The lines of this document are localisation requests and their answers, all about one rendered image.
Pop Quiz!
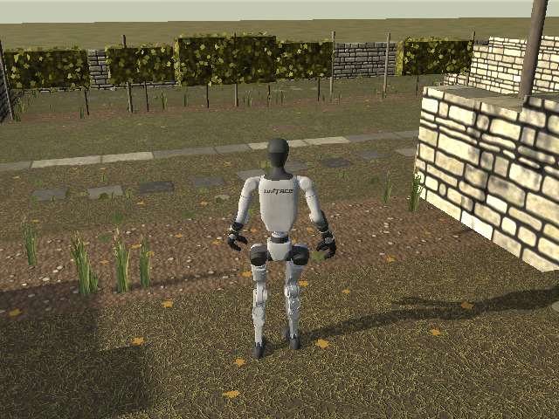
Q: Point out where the robot left hand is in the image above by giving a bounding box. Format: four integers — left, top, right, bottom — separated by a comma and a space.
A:
227, 235, 248, 251

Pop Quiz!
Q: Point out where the right robot forearm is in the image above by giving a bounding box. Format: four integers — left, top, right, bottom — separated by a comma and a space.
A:
315, 210, 334, 244

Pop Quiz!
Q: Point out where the humanoid robot head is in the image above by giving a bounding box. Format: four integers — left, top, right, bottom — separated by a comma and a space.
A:
264, 138, 293, 181

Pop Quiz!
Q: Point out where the left robot forearm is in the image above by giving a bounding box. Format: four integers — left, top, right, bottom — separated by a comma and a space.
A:
228, 210, 244, 239

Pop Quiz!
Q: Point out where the robot right upper arm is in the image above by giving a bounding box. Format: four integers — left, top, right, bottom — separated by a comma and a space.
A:
297, 175, 324, 223

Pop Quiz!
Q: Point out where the robot left thigh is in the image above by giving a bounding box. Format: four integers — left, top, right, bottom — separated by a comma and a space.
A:
250, 244, 268, 305

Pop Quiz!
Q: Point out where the robot left upper arm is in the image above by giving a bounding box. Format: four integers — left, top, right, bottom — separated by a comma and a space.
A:
235, 176, 260, 224

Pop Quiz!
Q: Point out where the robot right hand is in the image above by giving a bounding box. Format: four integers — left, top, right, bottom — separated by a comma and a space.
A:
316, 240, 337, 259

